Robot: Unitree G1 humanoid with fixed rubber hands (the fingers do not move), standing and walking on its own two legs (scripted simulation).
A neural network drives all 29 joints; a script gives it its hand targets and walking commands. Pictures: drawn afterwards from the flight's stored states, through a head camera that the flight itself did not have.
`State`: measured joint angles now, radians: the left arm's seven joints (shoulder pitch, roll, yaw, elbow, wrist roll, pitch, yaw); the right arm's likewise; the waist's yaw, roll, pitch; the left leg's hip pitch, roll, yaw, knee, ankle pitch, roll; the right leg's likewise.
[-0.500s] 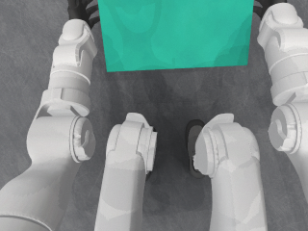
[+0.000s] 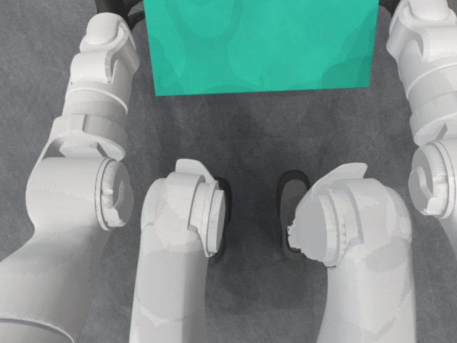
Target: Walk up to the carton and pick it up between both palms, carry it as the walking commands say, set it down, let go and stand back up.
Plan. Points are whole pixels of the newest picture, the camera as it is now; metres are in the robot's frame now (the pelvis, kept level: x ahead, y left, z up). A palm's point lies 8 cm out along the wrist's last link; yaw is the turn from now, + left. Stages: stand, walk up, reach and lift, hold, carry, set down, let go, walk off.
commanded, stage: set down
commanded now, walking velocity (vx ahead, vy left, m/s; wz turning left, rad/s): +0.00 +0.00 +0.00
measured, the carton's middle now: (256, 21) +0.53 +0.00 -0.24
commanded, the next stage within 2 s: none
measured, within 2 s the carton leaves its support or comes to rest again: rests again in 0.40 s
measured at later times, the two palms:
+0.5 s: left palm (118, 17) +0.52 +0.19 -0.17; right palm out of the picture +0.54 -0.19 -0.17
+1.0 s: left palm (120, 16) +0.53 +0.20 -0.18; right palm out of the picture +0.54 -0.19 -0.19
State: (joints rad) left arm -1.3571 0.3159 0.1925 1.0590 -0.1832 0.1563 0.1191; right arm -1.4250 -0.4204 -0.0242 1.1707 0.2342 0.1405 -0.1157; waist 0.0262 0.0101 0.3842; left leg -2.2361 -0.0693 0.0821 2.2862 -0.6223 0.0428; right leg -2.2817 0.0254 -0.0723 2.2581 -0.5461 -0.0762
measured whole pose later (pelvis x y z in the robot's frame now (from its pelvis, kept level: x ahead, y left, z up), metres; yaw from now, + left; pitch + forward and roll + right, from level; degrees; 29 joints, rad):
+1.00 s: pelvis +0.00 +0.00 -0.02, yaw +0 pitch +28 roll +0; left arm -1.43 0.36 0.22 1.11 -0.18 0.12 0.03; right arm -1.51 -0.44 -0.07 1.20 0.19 0.13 -0.02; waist 0.02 0.03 0.52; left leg -2.21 -0.04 0.09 2.36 -0.63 0.06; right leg -2.25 -0.01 -0.09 2.33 -0.57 -0.09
